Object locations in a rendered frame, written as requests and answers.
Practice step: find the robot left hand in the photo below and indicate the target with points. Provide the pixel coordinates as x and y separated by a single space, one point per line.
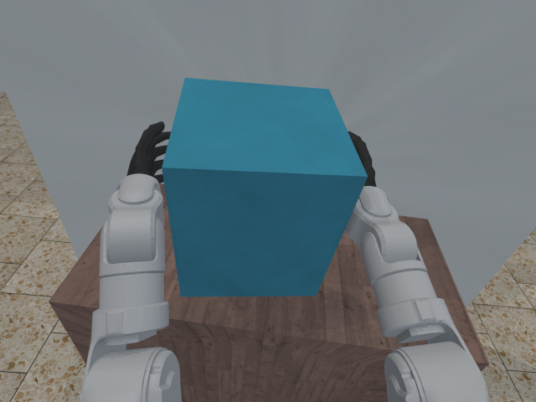
143 159

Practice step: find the carton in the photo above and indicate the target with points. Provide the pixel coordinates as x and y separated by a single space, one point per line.
260 181

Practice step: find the robot right hand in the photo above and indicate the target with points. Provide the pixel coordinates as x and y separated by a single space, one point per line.
365 158

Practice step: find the robot left upper arm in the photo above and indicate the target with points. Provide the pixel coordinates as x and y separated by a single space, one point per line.
134 375

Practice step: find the robot right upper arm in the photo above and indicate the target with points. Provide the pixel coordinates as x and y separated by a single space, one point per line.
435 372

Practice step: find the robot right forearm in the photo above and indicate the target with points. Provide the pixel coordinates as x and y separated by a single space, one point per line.
408 306

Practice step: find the robot left forearm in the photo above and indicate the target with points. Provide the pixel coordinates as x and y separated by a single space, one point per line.
132 262

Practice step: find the pedestal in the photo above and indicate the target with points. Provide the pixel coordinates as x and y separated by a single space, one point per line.
323 348

